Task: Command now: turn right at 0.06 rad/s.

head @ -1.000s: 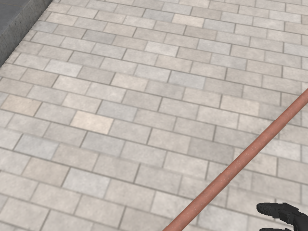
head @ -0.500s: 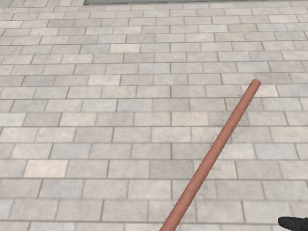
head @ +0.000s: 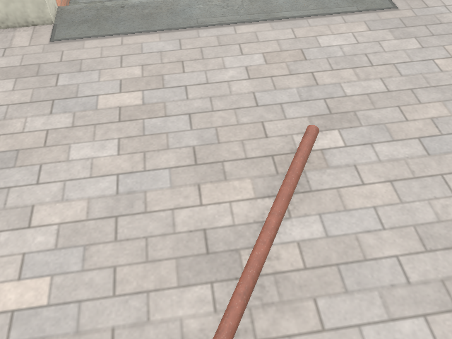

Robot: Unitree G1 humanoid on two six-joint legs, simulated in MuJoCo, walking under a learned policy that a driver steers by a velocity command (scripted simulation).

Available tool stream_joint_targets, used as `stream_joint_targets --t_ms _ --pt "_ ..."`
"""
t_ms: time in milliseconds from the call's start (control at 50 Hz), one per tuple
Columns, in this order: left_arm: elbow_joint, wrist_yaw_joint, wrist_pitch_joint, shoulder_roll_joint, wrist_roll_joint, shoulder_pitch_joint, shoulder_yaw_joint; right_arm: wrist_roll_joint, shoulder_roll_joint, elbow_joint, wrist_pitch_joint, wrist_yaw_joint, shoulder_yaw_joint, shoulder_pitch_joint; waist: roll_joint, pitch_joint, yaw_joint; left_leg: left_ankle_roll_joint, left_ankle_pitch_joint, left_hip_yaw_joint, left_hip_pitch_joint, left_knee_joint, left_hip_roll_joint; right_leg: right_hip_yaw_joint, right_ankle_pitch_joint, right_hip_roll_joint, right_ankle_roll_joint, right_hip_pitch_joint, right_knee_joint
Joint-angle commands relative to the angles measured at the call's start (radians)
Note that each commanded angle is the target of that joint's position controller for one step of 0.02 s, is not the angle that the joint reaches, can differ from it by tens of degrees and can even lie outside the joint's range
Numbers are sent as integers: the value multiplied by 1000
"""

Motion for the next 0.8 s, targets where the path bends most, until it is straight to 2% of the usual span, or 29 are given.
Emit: stream_joint_targets --t_ms 20,120,140,160,180,200,220,240,260,280,300,320,340,360,380,400,420,440,460,480,500,540,600,660,720,760,800 --pt "-39 -1 -36 130 -1 -24 28 4 -118 -34 -2 -12 -29 -13 -103 -11 4 9 98 -12 19 -40 19 102 124 -91 -42 -38 -124" --pt "0 3 -44 113 -5 -8 21 7 -113 16 0 -18 -31 3 -65 -15 8 4 124 -11 40 -46 20 85 156 -74 -37 -30 -110" --pt "15 5 -42 116 -7 11 23 8 -107 31 2 -18 -31 18 -68 -36 11 4 46 12 43 -32 2 81 55 -66 -44 -18 -120" --pt "24 6 -38 137 -15 24 31 15 -108 39 3 -20 -33 17 -84 -25 21 9 -75 49 8 16 -30 99 -124 -67 -67 -20 -139" --pt "28 7 -35 163 -21 42 40 22 -105 36 1 -21 -33 2 -117 6 38 17 -169 76 -59 80 -53 161 -332 -102 -102 -32 -184" --pt "32 6 -37 183 -25 73 46 28 -100 21 -6 -21 -33 -30 -158 46 59 27 -209 81 -146 158 -62 271 -487 -168 -149 -31 -253" --pt "37 7 -46 200 -29 91 51 37 -93 2 -19 -18 -30 -60 -197 90 70 48 -214 57 -207 228 -48 390 -555 -242 -199 -41 -311" --pt "40 9 -59 201 -31 93 52 46 -96 -8 -35 -12 -32 -73 -212 121 69 73 -225 14 -260 288 -18 465 -541 -292 -233 -44 -340" --pt "40 10 -72 189 -30 87 50 52 -105 -10 -50 -4 -35 -69 -216 127 63 96 -258 -18 -313 333 9 490 -480 -319 -248 -9 -342" --pt "36 10 -80 178 -31 76 49 54 -109 -7 -63 6 -35 -58 -205 116 53 117 -285 -33 -332 324 30 474 -408 -325 -246 29 -332" --pt "30 8 -82 172 -39 52 49 54 -109 0 -74 16 -35 -40 -180 98 35 133 -277 -27 -294 254 38 420 -344 -308 -227 38 -317" --pt "19 6 -80 174 -49 8 50 52 -107 22 -81 23 -36 0 -156 73 2 141 -197 4 -168 144 25 335 -274 -264 -198 -9 -297" --pt "11 3 -74 174 -53 -37 50 47 -100 69 -85 27 -40 89 -142 36 -47 133 -34 56 31 28 -15 239 -210 -204 -165 -101 -251" --pt "8 1 -71 152 -44 -40 44 36 -108 117 -81 27 -50 179 -116 4 -77 108 42 72 189 8 -53 163 -146 -146 -136 -179 -165" --pt "-4 -3 -76 100 -33 -56 30 31 -139 146 -77 24 -61 283 -9 -26 -113 123 -27 -64 310 -54 29 64 -65 -73 -86 -274 47" --pt "-40 -2 -90 45 -28 -51 17 31 -260 147 -77 21 -83 370 275 -60 -116 242 -161 -502 423 -245 270 -61 -162 52 -6 -467 391" --pt "-48 1 -107 97 -56 -49 31 13 -236 138 -86 27 -68 339 245 -32 -97 340 -326 -743 372 -344 377 27 -297 41 -4 -578 588" --pt "-41 -3 -118 121 -74 -42 36 16 -191 113 -93 23 -53 256 157 60 -60 327 -394 -677 337 -340 362 58 -225 -26 -24 -661 680" --pt "-28 -7 -126 126 -71 -37 36 19 -155 95 -97 22 -43 207 106 87 -43 287 -359 -559 314 -338 312 36 -118 -68 -39 -682 689" --pt "-24 -7 -132 126 -57 -44 40 18 -150 84 -99 24 -36 177 70 92 -30 253 -247 -465 290 -343 275 24 -26 -97 -46 -669 647" --pt "-23 -10 -132 130 -44 -58 45 16 -131 86 -99 26 -28 177 68 86 -24 226 -114 -381 275 -348 242 13 40 -116 -43 -633 601" --pt "-22 -23 -127 102 -36 -67 43 14 -107 104 -90 21 -16 229 86 55 -28 212 117 -262 280 -349 197 -28 112 -116 -23 -589 543" --pt "-58 -31 -120 62 -35 -156 29 12 -129 111 -77 3 -16 259 52 63 -40 213 324 -158 256 -361 169 -70 199 -101 9 -574 379" --pt "-95 -41 -121 36 -40 -265 12 13 -141 110 -73 -8 -15 280 68 87 -65 204 324 -95 181 -401 147 -107 323 -67 18 -466 179" --pt "-123 -56 -125 49 -48 -331 8 25 -145 126 -70 -9 -17 323 68 118 -72 213 337 -85 228 -405 181 -102 358 -55 0 -449 75" --pt "-140 -67 -130 62 -49 -358 9 30 -149 132 -63 -10 -23 330 69 120 -58 206 418 -78 299 -372 211 -91 336 -52 -27 -449 32" --pt "-138 -72 -134 96 -46 -319 21 28 -169 125 -55 -11 -32 310 88 66 -11 187 687 -62 358 -282 226 -103 285 -21 -61 -360 11"
Keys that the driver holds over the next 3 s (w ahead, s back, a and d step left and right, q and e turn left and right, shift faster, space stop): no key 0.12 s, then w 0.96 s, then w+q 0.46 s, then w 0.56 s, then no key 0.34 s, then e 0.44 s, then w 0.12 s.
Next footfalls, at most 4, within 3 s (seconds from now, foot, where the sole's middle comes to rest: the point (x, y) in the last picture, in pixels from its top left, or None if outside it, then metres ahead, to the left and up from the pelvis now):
0.86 right None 0.45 -0.08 -0.77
1.40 left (183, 266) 0.74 0.17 -0.77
1.96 right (219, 183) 1.09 0.05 -0.77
2.40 left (150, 158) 1.23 0.32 -0.77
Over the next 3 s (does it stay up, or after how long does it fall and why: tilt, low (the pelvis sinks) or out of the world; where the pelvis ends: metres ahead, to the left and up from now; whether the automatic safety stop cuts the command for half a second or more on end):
stays up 1.16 0.14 0.01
